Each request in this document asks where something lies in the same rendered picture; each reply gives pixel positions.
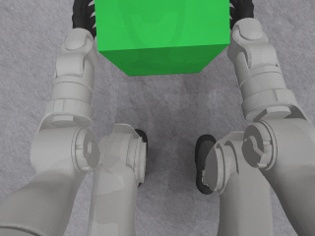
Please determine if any robot right foot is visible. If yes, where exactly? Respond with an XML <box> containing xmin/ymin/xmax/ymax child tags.
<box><xmin>195</xmin><ymin>134</ymin><xmax>217</xmax><ymax>195</ymax></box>

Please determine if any right robot forearm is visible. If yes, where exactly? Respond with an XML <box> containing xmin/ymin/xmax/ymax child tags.
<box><xmin>226</xmin><ymin>18</ymin><xmax>314</xmax><ymax>127</ymax></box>

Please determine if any left robot upper arm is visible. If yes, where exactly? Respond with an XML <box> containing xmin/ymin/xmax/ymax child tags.
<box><xmin>0</xmin><ymin>126</ymin><xmax>100</xmax><ymax>236</ymax></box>

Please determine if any right robot upper arm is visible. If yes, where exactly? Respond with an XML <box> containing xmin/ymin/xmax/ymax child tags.
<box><xmin>241</xmin><ymin>118</ymin><xmax>315</xmax><ymax>236</ymax></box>

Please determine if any right robot hand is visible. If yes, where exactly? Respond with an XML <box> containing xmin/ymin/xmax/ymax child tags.
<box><xmin>229</xmin><ymin>0</ymin><xmax>254</xmax><ymax>30</ymax></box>

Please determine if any carton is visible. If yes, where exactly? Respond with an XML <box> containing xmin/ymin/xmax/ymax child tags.
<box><xmin>94</xmin><ymin>0</ymin><xmax>230</xmax><ymax>77</ymax></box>

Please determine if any left robot hand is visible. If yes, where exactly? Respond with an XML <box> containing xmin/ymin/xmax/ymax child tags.
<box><xmin>72</xmin><ymin>0</ymin><xmax>96</xmax><ymax>39</ymax></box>

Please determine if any left robot shin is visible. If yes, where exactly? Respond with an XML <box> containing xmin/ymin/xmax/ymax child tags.
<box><xmin>94</xmin><ymin>123</ymin><xmax>140</xmax><ymax>171</ymax></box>

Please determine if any left robot forearm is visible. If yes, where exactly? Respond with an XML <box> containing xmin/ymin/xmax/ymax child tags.
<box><xmin>30</xmin><ymin>28</ymin><xmax>99</xmax><ymax>166</ymax></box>

